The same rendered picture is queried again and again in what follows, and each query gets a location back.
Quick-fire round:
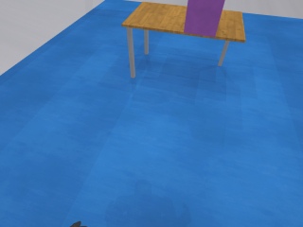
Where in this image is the table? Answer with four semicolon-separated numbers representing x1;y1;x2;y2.
121;1;246;79

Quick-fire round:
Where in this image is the carton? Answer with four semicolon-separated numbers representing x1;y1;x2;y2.
184;0;225;38

